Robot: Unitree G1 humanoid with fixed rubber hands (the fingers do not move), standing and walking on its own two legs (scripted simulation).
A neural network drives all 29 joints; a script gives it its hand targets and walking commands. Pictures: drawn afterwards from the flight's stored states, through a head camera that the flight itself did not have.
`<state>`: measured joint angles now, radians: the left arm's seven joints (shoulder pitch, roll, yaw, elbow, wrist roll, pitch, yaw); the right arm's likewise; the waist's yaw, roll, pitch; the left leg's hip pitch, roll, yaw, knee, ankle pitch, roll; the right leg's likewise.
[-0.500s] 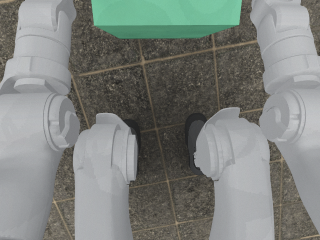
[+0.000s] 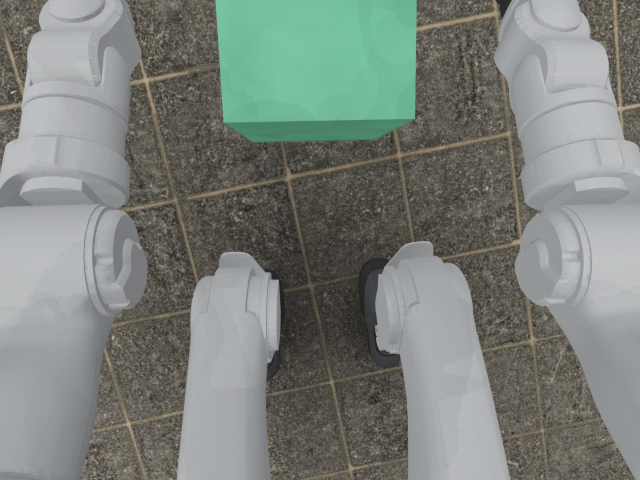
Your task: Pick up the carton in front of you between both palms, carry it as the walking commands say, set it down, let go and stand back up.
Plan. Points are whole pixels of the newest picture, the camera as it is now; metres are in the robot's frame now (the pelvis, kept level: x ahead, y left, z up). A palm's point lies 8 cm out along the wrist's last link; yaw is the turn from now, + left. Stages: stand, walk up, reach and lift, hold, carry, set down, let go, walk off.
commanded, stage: set down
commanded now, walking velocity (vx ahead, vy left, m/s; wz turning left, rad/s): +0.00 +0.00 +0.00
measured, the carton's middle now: (314, 58) +0.56 +0.00 -0.30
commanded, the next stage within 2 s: let go in 0.68 s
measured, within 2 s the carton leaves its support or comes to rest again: neither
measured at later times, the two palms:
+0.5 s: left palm out of the picture +0.58 +0.20 +0.03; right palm out of the picture +0.56 -0.20 +0.03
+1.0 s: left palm out of the picture +0.50 +0.21 +0.14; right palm out of the picture +0.49 -0.22 +0.14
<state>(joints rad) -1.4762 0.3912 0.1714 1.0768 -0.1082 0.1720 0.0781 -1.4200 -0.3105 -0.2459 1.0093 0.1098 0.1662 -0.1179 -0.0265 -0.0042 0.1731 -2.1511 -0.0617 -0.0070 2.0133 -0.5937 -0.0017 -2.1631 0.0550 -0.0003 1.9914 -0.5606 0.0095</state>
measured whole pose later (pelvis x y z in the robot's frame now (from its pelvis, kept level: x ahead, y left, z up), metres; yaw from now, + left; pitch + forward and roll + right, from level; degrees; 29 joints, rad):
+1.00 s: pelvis +0.06 +0.00 +0.26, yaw +1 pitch +42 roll +0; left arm -0.81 0.23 0.27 0.73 0.10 0.15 -0.01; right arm -0.78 -0.21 -0.26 0.69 -0.09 0.15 0.02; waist -0.02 0.00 -0.05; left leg -1.34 -0.05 -0.04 0.91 -0.30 0.00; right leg -1.35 0.04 0.03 0.90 -0.28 0.00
